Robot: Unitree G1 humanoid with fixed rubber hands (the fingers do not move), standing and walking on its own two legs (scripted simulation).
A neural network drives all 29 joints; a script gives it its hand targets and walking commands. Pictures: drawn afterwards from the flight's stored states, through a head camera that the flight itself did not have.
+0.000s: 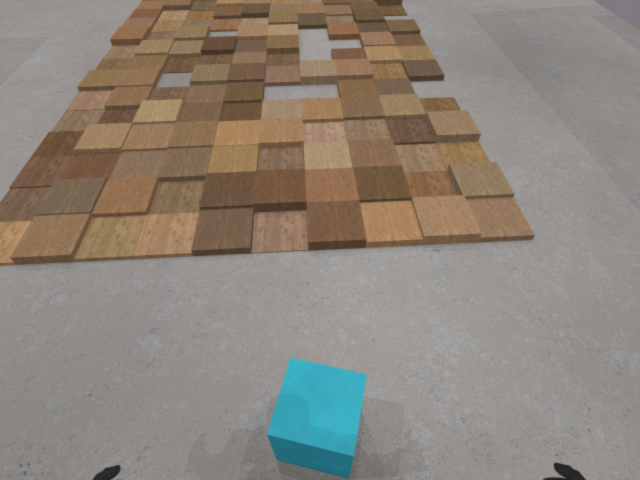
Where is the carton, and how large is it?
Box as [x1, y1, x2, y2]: [267, 357, 366, 478]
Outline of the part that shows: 290,357 267,433 275,456 279,460 348,478 353,457 366,374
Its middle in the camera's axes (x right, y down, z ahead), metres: +0.00 +0.49 +1.07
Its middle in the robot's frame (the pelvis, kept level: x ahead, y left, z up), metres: +0.40 +0.03 -0.66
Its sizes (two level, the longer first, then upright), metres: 0.210 0.200 0.250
